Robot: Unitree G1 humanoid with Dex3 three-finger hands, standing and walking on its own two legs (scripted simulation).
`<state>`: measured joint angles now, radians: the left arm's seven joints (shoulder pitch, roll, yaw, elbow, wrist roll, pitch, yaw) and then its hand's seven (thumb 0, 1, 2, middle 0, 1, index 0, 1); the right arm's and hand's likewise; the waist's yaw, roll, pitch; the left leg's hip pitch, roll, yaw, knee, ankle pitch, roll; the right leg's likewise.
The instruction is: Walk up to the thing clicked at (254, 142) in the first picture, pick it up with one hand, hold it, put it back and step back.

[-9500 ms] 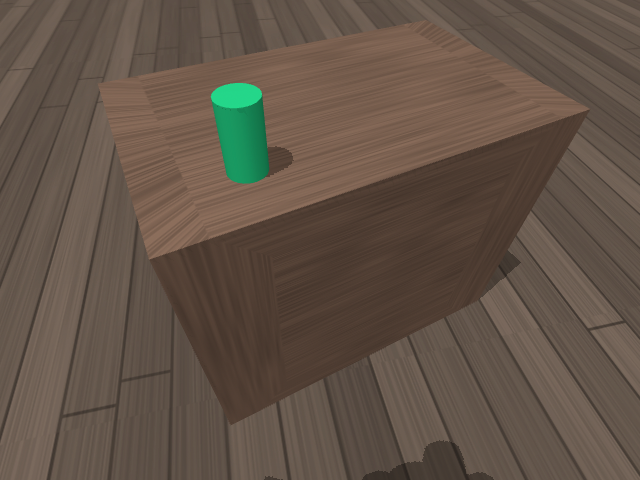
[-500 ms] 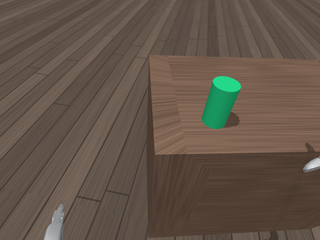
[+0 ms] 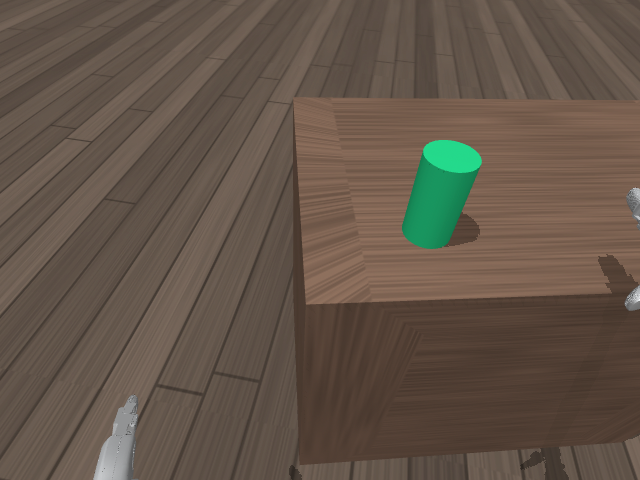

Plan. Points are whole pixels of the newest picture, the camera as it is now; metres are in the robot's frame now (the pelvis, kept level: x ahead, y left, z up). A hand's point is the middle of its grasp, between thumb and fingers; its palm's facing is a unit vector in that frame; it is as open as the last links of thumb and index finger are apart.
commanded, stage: go down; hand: right
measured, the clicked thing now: (437, 196) +0.50 -0.16 +0.10
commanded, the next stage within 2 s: approach in 1.88 s
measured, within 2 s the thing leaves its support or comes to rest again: neither
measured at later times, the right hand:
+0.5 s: hand out of the picture +0.37 -0.35 +0.21, palm faces +0.15 +0.99 -0.03, open 17.6 cm
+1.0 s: hand out of the picture +0.39 -0.36 +0.22, palm faces +0.16 +0.99 -0.02, open 17.6 cm
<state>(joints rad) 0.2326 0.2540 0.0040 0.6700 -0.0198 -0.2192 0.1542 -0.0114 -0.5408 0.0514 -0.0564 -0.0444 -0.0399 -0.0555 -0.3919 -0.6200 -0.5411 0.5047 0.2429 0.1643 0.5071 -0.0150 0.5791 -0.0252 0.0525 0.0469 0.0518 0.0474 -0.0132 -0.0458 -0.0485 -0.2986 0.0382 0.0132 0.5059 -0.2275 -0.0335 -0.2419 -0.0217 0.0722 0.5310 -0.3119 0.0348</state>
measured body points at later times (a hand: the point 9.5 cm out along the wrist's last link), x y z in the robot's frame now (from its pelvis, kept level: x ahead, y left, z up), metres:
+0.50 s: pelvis +0.00 +0.00 -0.01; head +0.01 +0.00 +0.44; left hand +0.15 +0.25 -0.08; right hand +0.35 -0.40 +0.22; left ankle +0.02 +0.14 -0.73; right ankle -0.02 -0.14 -0.73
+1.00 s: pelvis -0.01 +0.00 -0.01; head +0.03 -0.01 +0.44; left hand +0.14 +0.26 -0.08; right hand +0.38 -0.41 +0.22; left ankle +0.02 +0.14 -0.73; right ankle -0.02 -0.14 -0.73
